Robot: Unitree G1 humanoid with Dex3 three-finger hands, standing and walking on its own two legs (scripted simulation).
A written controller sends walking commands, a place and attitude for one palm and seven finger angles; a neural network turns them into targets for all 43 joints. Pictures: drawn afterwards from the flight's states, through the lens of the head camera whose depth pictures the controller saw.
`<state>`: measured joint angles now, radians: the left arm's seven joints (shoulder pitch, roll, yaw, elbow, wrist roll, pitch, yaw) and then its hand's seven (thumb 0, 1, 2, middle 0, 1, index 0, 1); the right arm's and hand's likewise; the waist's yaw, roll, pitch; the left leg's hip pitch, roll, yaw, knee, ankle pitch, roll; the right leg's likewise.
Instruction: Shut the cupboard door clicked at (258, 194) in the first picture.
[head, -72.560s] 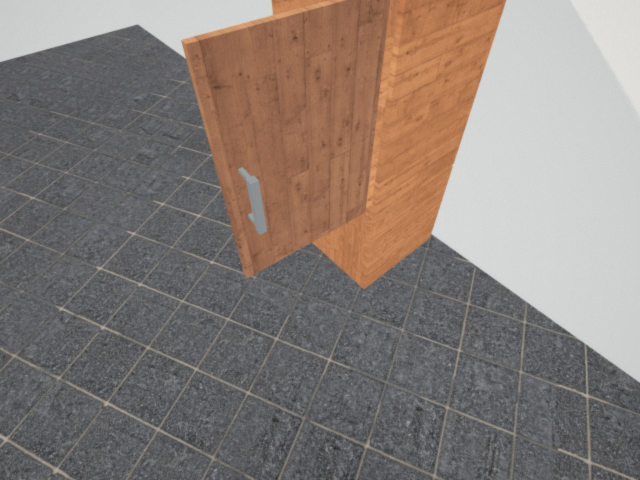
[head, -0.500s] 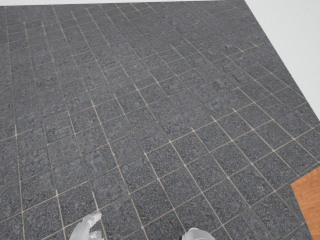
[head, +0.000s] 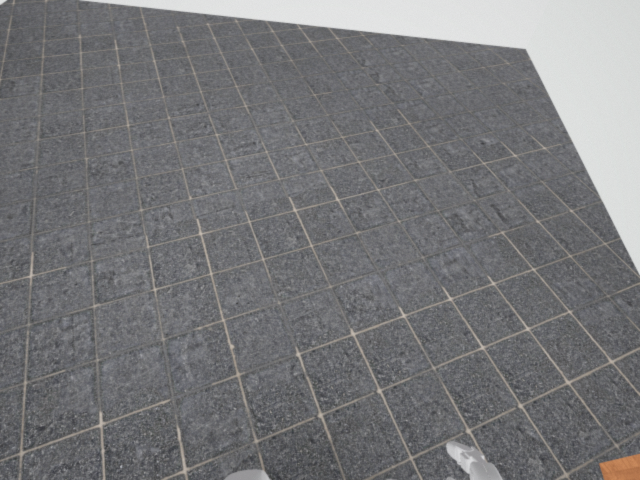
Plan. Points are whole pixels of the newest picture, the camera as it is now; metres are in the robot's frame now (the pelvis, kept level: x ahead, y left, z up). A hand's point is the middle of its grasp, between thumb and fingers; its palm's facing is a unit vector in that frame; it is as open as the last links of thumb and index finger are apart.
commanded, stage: turn to face it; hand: left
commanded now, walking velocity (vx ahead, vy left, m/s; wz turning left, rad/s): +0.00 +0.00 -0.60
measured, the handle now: out of the picture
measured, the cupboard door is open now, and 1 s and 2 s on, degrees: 8 8 8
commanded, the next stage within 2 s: none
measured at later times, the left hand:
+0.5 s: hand (224, 458) +0.16 +0.15 -0.15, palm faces -0.25 -0.93 -0.26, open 7.4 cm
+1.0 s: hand (257, 373) +0.28 +0.13 -0.15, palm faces -0.55 -0.80 -0.22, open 7.4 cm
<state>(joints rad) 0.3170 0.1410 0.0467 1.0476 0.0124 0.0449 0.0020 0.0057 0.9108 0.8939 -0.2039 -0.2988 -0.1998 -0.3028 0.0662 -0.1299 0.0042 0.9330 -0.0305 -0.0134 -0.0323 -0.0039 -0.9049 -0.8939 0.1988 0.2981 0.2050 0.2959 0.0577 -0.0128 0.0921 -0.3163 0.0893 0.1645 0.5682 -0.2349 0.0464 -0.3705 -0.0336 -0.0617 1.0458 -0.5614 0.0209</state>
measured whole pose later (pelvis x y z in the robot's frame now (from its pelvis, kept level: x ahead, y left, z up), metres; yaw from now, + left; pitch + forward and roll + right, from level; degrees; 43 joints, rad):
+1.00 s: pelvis +0.07 +0.01 +0.01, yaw -36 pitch +1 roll -2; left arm 0.14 0.27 0.09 0.87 0.02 0.09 -0.04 0.01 0.91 0.89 -0.20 -0.30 -0.20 -0.30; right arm 0.23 -0.19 -0.02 0.89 -0.03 0.02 -0.03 0.00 -0.90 -0.89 0.20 0.30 0.21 0.30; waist -0.01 0.00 0.10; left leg -0.22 0.12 0.23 0.49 -0.28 0.01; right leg -0.42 -0.04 -0.03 0.95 -0.44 0.06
